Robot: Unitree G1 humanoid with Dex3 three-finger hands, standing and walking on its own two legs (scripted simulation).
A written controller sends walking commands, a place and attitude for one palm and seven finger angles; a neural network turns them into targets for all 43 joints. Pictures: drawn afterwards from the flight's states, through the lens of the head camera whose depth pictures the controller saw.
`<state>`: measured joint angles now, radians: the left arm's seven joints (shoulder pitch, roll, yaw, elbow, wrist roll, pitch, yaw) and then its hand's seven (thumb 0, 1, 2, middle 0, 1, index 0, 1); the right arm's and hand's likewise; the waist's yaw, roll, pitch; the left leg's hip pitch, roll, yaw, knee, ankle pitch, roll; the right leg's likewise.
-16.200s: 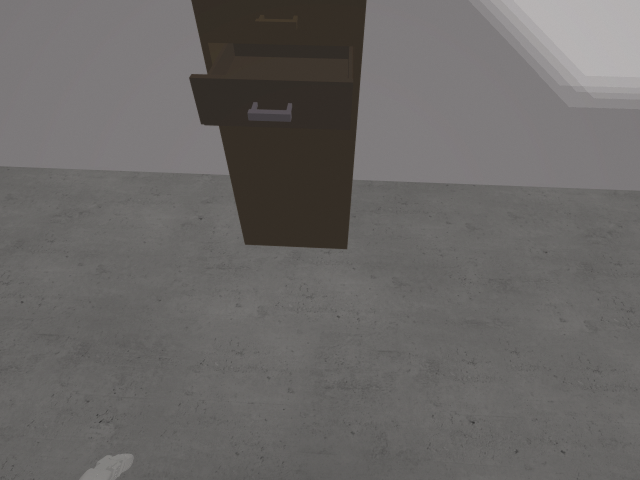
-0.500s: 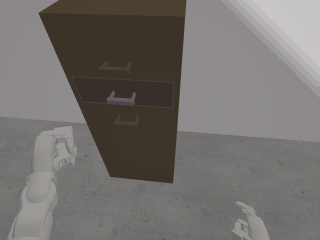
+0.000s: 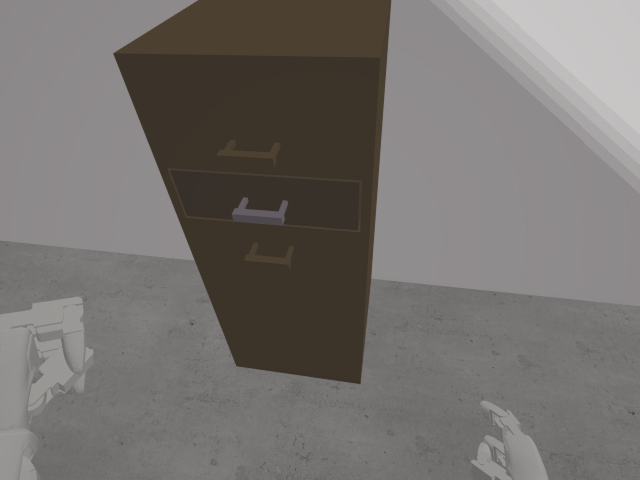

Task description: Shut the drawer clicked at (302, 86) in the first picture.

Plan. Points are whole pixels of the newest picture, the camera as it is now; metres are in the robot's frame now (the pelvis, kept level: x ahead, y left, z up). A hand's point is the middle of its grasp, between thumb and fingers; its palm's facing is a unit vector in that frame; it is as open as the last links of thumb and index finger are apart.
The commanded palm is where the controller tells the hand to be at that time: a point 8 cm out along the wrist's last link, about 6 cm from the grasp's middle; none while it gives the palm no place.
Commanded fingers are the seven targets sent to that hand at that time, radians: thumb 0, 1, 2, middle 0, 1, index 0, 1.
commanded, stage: draw the hand back to the body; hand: left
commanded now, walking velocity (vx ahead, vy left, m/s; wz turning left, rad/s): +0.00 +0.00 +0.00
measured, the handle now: (261, 210) +0.60 +0.21 -0.02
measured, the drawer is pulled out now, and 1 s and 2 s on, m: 0.00 0.00 0.00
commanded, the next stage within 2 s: step back with the hand held close in 0.06 s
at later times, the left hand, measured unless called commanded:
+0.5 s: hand (95, 356) +0.18 +0.25 +0.15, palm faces +0.28 -0.82 -0.50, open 3.3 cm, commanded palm +0.12 +0.30 +0.17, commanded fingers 0.00 0.90 0.90 -1.40 -1.60 -1.40 -1.60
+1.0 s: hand (16, 447) +0.09 +0.26 +0.16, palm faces +0.39 -0.82 -0.42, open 3.3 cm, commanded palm +0.03 +0.31 +0.17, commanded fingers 0.00 0.90 0.90 -1.40 -1.60 -1.40 -1.60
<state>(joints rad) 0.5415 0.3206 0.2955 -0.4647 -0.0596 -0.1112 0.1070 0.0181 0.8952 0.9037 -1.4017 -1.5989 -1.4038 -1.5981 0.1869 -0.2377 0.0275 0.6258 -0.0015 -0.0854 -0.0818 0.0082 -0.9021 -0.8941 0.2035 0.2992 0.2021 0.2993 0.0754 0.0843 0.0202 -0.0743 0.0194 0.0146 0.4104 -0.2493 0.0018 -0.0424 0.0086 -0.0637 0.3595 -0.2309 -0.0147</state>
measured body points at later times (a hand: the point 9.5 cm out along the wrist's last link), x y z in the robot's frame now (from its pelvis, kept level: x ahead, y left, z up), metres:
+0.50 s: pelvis -0.01 +0.02 +0.00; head +0.01 +0.00 +0.45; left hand +0.16 +0.29 +0.17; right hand +0.16 -0.23 -0.10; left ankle -0.01 +0.12 -0.74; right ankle -0.02 -0.11 -0.74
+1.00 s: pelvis -0.09 +0.02 -0.02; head -0.08 +0.04 +0.43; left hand +0.07 +0.30 +0.18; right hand +0.08 -0.22 -0.09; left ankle -0.01 +0.12 -0.74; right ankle -0.02 -0.11 -0.74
